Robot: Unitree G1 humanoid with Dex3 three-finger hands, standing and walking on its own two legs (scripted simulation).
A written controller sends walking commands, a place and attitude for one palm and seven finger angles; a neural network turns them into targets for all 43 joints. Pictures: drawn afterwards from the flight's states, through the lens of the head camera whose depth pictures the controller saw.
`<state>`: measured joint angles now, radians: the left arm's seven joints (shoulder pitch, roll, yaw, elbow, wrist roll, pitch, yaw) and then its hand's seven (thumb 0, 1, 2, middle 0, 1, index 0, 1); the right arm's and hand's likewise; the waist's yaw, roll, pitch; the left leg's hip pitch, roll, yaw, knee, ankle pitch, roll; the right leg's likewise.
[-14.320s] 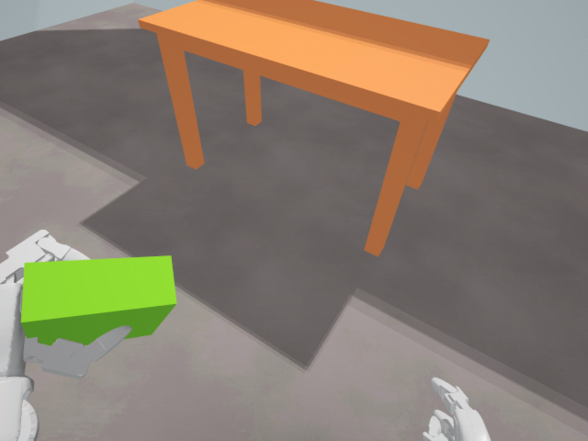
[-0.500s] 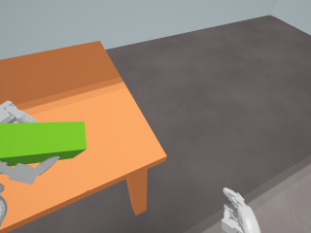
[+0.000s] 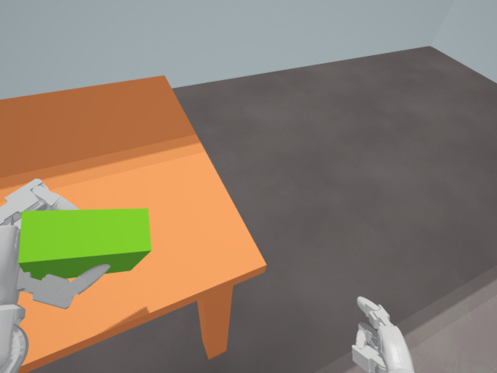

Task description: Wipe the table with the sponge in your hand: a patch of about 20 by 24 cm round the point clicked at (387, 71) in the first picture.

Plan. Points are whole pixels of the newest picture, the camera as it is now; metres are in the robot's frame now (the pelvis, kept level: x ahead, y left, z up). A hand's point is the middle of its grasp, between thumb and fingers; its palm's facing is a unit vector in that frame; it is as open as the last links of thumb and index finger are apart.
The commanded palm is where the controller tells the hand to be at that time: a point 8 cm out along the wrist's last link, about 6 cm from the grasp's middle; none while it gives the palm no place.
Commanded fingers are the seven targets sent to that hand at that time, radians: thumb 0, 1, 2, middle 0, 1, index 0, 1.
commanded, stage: come to a stop and stand still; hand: left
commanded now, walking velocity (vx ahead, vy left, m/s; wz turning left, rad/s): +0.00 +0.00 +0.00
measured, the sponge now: (105, 245) +0.24 +0.21 +0.13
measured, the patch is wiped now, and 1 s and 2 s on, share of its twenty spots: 0.00 0.00 0.00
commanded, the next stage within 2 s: look again from close up in 0.18 s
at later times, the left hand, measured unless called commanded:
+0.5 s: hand (51, 250) +0.21 +0.26 +0.15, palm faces +0.37 -0.85 -0.37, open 9.3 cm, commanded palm +0.15 +0.29 +0.18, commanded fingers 0.00 0.10 1.30 -1.20 -1.60 -1.20 -1.60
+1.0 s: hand (58, 279) +0.19 +0.24 +0.14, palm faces +0.29 -0.75 -0.59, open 9.3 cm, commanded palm +0.14 +0.29 +0.19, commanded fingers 0.00 0.10 1.30 -1.20 -1.60 -1.20 -1.60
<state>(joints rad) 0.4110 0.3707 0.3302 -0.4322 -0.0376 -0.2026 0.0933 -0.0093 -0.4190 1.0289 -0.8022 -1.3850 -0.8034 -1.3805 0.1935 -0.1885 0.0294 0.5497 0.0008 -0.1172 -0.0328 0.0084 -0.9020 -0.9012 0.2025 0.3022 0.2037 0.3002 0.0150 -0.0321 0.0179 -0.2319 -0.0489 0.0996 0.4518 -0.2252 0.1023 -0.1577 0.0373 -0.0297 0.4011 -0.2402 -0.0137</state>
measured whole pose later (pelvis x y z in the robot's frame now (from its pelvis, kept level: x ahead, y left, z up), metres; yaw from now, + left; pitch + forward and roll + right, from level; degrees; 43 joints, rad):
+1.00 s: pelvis -0.02 -0.02 -0.01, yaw +3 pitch +0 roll +0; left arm 0.38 0.48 0.29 -0.46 0.05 0.04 0.03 -0.01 -0.42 1.03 -0.80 -1.39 -0.80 -1.38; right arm 0.11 -0.24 0.03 0.59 -0.03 -0.01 0.00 0.01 -0.90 -0.90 0.20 0.30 0.20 0.30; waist 0.05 0.02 0.01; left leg -0.32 -0.07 0.06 0.53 -0.21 0.09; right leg -0.24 0.03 -0.03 0.56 -0.32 -0.04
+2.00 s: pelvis -0.01 -0.05 +0.00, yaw +2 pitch -1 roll +0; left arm 0.25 0.63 0.13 -0.43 0.52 0.42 -0.02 -0.01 -0.42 1.04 -0.80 -1.39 -0.81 -1.38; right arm 0.04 -0.27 0.05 0.58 0.05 0.12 -0.09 0.01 -0.90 -0.90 0.20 0.30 0.20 0.30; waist 0.09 0.11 -0.02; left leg -0.25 -0.04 0.05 0.47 -0.21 0.05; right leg -0.17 0.06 -0.04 0.48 -0.30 -0.08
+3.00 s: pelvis -0.02 -0.04 +0.00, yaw +2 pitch -4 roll +0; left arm 0.11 0.60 -0.02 -0.32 0.79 0.46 -0.07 -0.01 -0.43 1.04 -0.80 -1.39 -0.81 -1.38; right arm -0.04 -0.28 0.05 0.65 0.05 0.12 -0.03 0.01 -0.90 -0.90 0.20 0.30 0.20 0.30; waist 0.13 0.14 0.02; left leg -0.16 -0.05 0.06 0.38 -0.15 0.07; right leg -0.09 0.05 -0.02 0.41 -0.25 -0.07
